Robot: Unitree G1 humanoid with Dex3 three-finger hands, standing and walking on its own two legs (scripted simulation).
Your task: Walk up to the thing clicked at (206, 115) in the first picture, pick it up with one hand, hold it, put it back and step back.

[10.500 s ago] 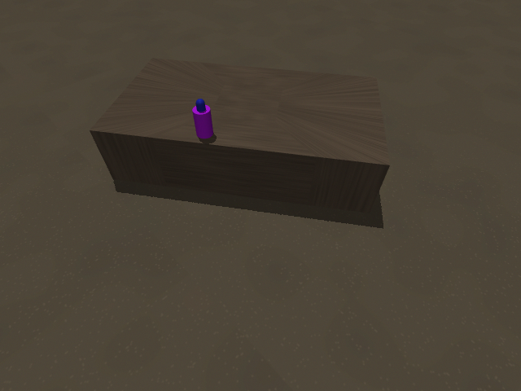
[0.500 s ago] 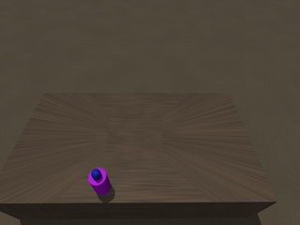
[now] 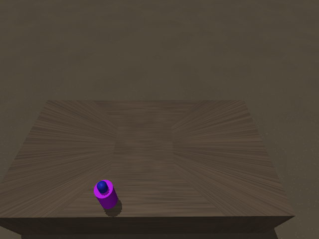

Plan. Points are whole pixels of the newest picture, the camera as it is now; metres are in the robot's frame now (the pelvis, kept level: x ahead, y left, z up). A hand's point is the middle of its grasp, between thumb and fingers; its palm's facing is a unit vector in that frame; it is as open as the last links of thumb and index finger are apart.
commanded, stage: stand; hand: left
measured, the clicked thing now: (105, 192) +0.38 +0.25 -0.36
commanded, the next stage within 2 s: go down in 1.06 s
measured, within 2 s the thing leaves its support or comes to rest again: neither
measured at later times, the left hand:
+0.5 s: hand out of the picture +0.06 +0.25 -0.16, palm faces -0.03 -0.94 -0.34, open 7.4 cm
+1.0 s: hand out of the picture +0.06 +0.25 -0.16, palm faces -0.04 -0.94 -0.34, open 7.4 cm
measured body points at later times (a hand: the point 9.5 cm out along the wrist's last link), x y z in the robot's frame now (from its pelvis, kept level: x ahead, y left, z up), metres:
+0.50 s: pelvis +0.00 +0.00 +0.00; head +0.00 +0.00 +0.45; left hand +0.07 +0.30 -0.13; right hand +0.07 -0.30 -0.13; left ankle +0.00 +0.12 -0.75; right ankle -0.02 -0.12 -0.75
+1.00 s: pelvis +0.00 +0.00 +0.00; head +0.01 +0.00 +0.45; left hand +0.07 +0.30 -0.13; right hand +0.06 -0.30 -0.13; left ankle +0.00 +0.12 -0.75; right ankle -0.02 -0.12 -0.75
